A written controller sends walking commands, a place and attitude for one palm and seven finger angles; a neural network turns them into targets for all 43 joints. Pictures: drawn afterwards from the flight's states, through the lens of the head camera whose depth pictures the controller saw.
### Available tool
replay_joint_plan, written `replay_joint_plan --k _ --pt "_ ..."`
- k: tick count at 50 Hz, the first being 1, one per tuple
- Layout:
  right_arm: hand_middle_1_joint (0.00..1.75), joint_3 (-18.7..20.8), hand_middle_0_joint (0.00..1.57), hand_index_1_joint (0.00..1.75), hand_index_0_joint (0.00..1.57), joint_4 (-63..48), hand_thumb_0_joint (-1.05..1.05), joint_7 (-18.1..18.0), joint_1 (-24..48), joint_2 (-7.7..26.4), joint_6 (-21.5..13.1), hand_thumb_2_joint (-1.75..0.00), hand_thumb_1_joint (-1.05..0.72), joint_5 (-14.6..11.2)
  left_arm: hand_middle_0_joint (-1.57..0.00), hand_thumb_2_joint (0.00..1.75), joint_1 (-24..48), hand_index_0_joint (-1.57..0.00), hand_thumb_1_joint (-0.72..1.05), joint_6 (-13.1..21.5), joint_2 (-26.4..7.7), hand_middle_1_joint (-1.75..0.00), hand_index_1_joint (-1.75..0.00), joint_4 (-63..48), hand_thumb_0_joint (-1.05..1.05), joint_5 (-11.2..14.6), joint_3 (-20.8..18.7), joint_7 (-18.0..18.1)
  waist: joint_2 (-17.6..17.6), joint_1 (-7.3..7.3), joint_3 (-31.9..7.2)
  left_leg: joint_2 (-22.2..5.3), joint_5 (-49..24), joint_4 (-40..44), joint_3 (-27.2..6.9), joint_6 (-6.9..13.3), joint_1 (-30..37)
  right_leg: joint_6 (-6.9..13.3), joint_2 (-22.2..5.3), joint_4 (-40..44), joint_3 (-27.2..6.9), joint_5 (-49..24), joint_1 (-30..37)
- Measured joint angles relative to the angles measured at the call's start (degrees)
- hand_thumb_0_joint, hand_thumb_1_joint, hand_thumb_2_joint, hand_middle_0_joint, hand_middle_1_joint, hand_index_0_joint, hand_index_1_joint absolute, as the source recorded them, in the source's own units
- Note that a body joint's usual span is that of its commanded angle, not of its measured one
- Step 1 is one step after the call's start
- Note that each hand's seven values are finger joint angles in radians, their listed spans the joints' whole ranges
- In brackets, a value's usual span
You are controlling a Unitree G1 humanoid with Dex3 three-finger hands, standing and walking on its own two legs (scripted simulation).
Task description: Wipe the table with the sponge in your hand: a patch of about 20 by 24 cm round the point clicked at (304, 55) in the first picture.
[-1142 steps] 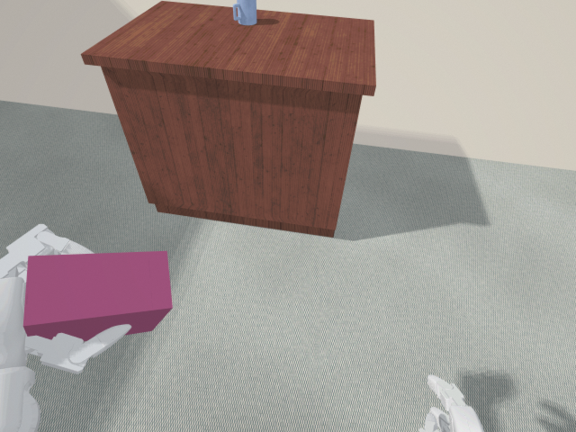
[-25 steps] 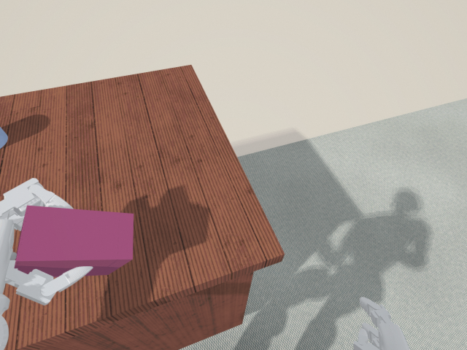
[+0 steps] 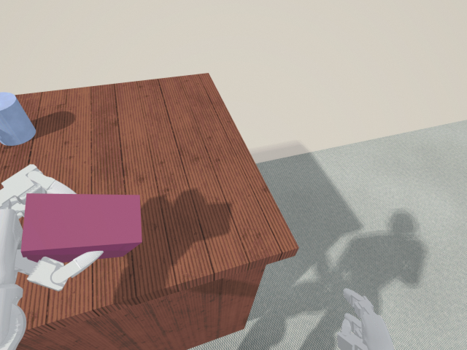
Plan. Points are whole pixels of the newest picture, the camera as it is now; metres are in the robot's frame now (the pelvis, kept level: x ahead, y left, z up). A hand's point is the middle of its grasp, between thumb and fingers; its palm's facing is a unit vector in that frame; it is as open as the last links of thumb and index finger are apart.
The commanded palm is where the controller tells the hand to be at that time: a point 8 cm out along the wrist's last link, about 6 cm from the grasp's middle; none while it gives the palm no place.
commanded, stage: come to a stop and stand still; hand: left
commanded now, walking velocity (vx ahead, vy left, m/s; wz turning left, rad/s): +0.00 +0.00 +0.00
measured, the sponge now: (99, 229) +0.23 +0.21 +0.14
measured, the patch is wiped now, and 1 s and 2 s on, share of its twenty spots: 0.00 0.00 0.00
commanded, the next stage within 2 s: look again from close up in 0.50 s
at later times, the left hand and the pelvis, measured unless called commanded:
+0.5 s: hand (39, 225) +0.22 +0.27 +0.17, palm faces +0.34 -0.85 -0.40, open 9.8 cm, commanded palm +0.16 +0.30 +0.18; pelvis +0.00 +0.03 +0.00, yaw -1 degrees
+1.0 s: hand (52, 225) +0.23 +0.26 +0.15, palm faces +0.34 -0.85 -0.41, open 9.8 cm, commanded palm +0.17 +0.29 +0.18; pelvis +0.00 +0.01 +0.00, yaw -1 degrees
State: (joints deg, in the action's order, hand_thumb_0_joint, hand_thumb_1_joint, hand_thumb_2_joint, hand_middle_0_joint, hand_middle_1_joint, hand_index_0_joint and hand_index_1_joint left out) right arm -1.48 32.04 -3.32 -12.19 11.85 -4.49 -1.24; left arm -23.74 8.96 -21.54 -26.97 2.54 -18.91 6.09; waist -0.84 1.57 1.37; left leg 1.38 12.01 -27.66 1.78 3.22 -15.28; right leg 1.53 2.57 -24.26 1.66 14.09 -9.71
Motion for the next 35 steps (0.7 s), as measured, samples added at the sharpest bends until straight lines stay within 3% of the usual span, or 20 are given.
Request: replay_joint_plan --k 14,30,32,35 --pt "0.30 -0.2 0.21 0.30 0.20 0.3 0.01 -0.2 -1.3 -0.5 -0.3 -0.90 -0.90 0.5 -0.75 1.04 -1.4 -0.77 -0.48 -0.1 -0.5 -1.35 -1.35 0.9 -0.02 -0.5 -0.3 -0.3 -0.1 -0.82 -0.5 1.6 -1.6 2.7 1.7 1.8 0.3 -2.0 -1.7 1.2 -1.6 -1.2 -0.7" --pt "0.30 0.1 0.21 0.30 0.20 0.7 0.01 -0.3 -0.5 -0.5 -0.1 -0.90 -0.90 0.4 -0.75 1.04 -2.2 -0.77 -0.48 0.1 -0.6 -1.35 -1.35 1.0 -0.02 0.1 -0.3 -0.3 0.8 -0.68 -1.3 1.6 -1.9 3.4 1.7 1.6 1.2 -2.0 -1.8 1.8 -1.6 -1.5 0.2" --pt "0.30 0.5 0.20 0.30 0.20 0.5 0.01 -0.1 -1.5 -0.4 -1.8 -0.90 -0.90 1.3 -0.75 1.04 5.1 -0.77 -0.48 1.8 -4.8 -1.35 -1.35 4.4 -0.02 -3.5 -2.2 -2.6 0.2 1.02 -0.7 1.3 -1.7 1.6 0.9 1.5 -0.9 -1.7 -1.4 0.6 -0.6 -1.3 -1.3" --pt "0.30 0.1 0.20 0.30 0.20 1.5 0.01 1.5 0.1 -0.8 -2.7 -0.90 -0.90 0.8 -0.75 1.04 12.5 -0.77 -0.48 4.2 -6.9 -1.35 -1.35 10.7 -0.02 -1.7 -6.5 -2.0 -1.0 1.68 0.6 0.8 -2.2 1.4 1.0 1.1 -1.5 -1.0 -0.9 0.0 -0.8 -1.6 -2.4"
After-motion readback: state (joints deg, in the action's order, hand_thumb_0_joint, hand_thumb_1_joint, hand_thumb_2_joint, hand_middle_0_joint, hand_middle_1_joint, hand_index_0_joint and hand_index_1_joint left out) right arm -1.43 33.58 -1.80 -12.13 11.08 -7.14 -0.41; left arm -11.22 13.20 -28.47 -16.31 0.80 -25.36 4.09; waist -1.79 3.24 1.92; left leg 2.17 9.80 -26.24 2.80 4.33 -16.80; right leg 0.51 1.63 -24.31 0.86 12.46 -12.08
